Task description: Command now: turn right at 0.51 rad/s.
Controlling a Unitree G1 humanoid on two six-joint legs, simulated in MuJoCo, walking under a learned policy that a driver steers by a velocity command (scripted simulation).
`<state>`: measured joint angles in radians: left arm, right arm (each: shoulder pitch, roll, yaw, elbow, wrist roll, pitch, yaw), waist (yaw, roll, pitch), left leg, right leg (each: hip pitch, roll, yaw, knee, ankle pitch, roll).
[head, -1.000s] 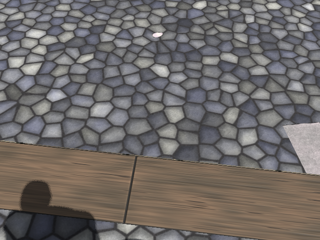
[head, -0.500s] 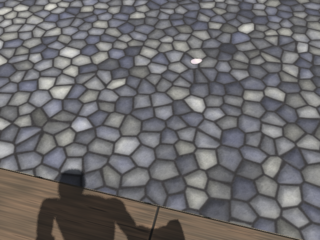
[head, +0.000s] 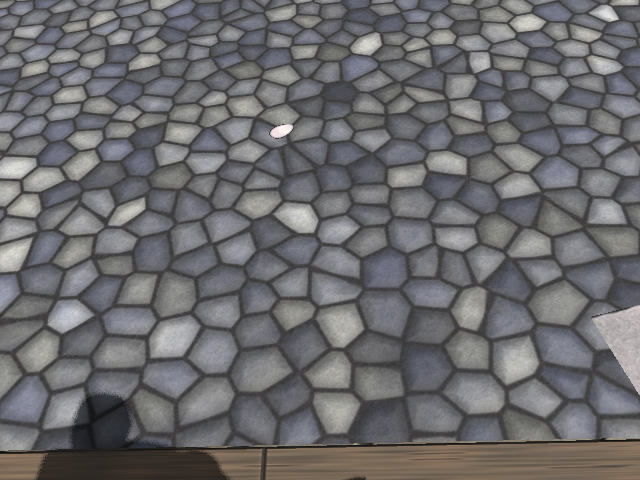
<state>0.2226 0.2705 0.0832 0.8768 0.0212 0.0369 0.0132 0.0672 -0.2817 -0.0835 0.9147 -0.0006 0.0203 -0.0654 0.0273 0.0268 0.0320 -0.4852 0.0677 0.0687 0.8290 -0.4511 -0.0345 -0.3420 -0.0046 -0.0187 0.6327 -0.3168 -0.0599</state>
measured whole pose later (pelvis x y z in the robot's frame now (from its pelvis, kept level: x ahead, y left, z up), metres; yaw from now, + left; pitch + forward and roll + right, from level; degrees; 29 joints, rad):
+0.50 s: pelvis +0.05 +0.01 +0.01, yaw -7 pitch +2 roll +0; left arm 0.20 0.25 0.06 0.85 -0.02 -0.03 0.02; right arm 0.22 -0.25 -0.07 0.97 0.00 -0.08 -0.01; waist -0.01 -0.03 -0.02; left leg -0.20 0.00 0.01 0.47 -0.30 0.03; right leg -0.36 0.06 0.05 0.80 -0.47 -0.05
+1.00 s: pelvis +0.25 -0.09 +0.02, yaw -5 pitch +0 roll +0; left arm 0.23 0.24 0.06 0.88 0.01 -0.10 -0.02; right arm 0.25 -0.29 -0.07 0.93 0.04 -0.08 -0.01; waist 0.01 0.04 0.02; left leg -0.54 0.10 -0.03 1.15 -0.28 0.05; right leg -0.21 0.02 -0.10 0.38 -0.18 -0.06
